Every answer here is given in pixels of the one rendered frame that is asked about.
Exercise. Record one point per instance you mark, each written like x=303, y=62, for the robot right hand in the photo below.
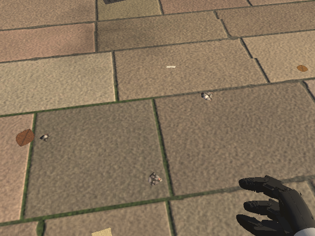
x=288, y=216

